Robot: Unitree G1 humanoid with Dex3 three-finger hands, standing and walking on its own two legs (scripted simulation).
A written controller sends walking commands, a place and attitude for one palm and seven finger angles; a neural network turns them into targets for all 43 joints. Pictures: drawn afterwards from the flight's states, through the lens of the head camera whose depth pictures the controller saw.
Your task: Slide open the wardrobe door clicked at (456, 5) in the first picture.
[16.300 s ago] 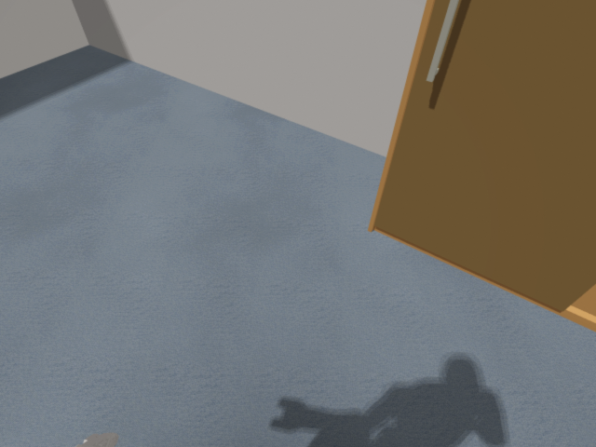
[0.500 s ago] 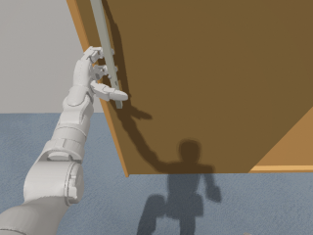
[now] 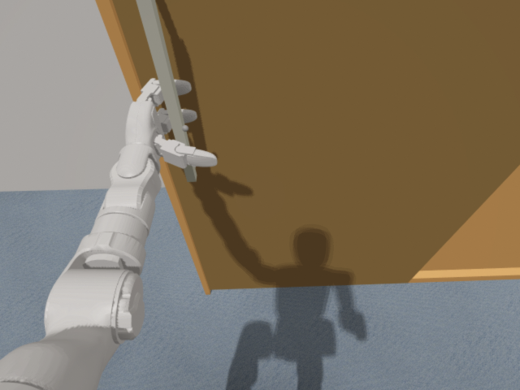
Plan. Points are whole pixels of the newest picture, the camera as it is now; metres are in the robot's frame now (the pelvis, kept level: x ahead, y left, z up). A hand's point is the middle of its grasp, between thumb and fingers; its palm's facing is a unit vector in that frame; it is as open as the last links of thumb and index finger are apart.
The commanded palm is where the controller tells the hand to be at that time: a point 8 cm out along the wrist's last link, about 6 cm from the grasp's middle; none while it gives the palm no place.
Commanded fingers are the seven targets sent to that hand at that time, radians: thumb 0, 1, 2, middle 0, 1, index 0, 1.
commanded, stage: slide the fingers in behind the handle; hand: left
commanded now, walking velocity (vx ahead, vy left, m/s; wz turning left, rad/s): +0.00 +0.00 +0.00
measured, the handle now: (176, 102) +0.52 +0.12 +0.17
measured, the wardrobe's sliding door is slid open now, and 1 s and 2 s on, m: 0.00 0.00 0.00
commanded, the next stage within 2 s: grip the handle and tug to test in 0.48 s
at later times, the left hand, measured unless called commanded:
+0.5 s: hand (188, 130) +0.46 +0.10 +0.16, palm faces -0.01 -1.00 +0.00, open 14.0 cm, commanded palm +0.44 +0.16 +0.16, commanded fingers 0.00 -0.50 0.30 -0.30 -1.20 -0.30 -1.20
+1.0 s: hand (190, 128) +0.47 +0.10 +0.16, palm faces -0.01 -1.00 +0.00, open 9.9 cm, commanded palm +0.44 +0.16 +0.16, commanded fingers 0.00 0.53 0.74 -0.41 -1.35 -0.41 -1.35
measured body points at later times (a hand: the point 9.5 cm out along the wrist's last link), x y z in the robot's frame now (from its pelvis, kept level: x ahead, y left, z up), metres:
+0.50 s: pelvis +0.00 +0.00 +0.00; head +0.03 -0.01 +0.45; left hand +0.45 +0.15 +0.16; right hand +0.07 -0.25 -0.12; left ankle +0.00 +0.12 -0.73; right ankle +0.00 -0.11 -0.73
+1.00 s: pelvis +0.00 +0.00 +0.00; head +0.03 -0.01 +0.45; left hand +0.46 +0.15 +0.16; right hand +0.04 -0.26 -0.12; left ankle +0.00 +0.12 -0.73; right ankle +0.00 -0.11 -0.73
